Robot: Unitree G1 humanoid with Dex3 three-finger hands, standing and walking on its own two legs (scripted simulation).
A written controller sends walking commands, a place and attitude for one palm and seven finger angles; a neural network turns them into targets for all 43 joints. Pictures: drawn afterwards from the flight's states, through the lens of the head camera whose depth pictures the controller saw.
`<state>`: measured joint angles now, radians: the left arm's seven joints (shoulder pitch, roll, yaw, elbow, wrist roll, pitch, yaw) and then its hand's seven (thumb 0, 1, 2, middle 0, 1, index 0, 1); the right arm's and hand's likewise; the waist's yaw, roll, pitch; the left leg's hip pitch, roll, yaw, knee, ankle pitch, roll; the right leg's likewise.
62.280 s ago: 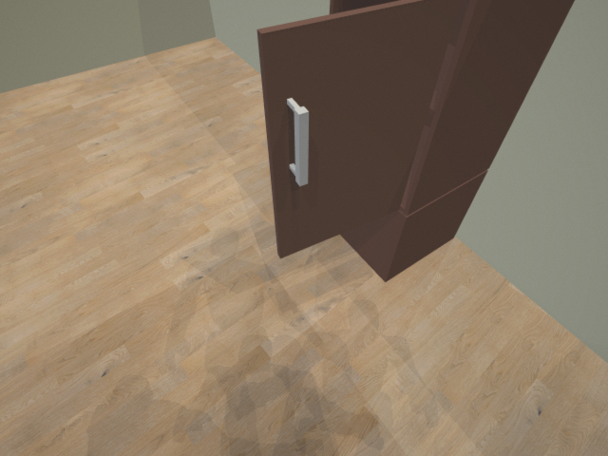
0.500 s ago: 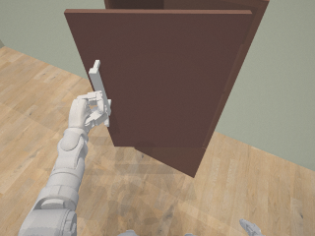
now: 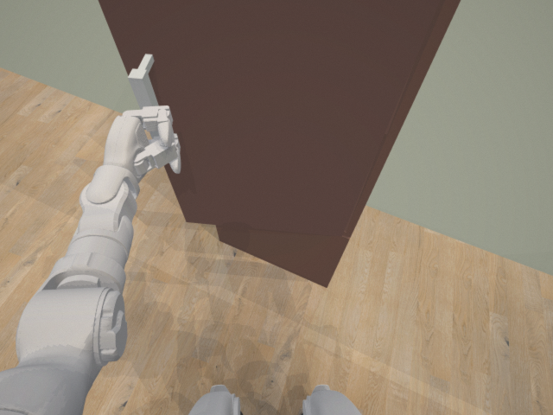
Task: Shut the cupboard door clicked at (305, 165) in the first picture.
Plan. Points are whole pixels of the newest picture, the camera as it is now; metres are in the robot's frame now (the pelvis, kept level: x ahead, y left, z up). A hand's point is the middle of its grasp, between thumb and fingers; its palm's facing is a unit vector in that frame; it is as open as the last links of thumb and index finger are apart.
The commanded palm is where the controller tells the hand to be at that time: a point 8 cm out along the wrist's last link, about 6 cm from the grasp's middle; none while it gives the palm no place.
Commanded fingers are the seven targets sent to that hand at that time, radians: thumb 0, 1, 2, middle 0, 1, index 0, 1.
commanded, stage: push the door shut along its arc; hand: left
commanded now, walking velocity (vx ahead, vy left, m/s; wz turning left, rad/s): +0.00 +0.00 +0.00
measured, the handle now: (158, 113) +0.55 +0.16 +0.10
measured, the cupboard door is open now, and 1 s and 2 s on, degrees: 19 8 0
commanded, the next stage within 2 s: pull the fist back off the door in 1.26 s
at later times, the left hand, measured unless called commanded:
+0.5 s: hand (192, 124) +0.52 +0.10 +0.10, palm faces -0.28 -0.96 -0.01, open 3.1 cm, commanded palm +0.53 +0.14 +0.10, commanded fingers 0.00 0.90 0.90 -1.30 -1.50 -1.30 -1.50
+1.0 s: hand (222, 97) +0.57 +0.06 +0.11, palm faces -0.38 -0.93 -0.01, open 3.0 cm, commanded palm +0.58 +0.09 +0.10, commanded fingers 0.00 0.90 0.90 -1.30 -1.50 -1.30 -1.50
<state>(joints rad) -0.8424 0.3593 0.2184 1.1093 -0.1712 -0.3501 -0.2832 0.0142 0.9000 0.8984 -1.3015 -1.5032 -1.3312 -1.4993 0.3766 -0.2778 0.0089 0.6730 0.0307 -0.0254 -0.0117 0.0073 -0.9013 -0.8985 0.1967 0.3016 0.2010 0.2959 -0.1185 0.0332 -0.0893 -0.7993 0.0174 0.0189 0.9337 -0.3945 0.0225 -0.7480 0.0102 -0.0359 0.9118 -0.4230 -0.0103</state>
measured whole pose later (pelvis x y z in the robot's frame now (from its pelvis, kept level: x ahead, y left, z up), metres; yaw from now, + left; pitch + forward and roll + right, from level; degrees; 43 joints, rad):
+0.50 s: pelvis -0.01 +0.00 -0.02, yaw +0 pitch +20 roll -3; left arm -1.10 0.45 0.22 1.27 -0.13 -0.30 -0.36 0.01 0.90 0.90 -1.30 -1.50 -1.30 -1.50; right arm 0.39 -0.28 0.02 0.68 0.01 -0.05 0.00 0.00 -0.90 -0.90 0.20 0.30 0.20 0.30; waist -0.19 0.05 -0.10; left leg -0.96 0.03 0.00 1.03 -0.41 0.03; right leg -0.89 0.02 -0.05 0.98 -0.43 -0.01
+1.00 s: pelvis +0.00 +0.00 -0.03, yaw -2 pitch +25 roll -3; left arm -1.32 0.54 0.26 1.36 -0.05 -0.21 -0.39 0.00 0.89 0.91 -1.30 -1.50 -1.30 -1.50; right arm 0.45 -0.27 0.03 0.68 -0.02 -0.04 0.00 0.00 -0.90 -0.90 0.20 0.30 0.20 0.30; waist -0.27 0.07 -0.09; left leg -1.08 0.05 0.01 1.09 -0.45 0.03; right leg -1.02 0.04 -0.04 1.04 -0.45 -0.01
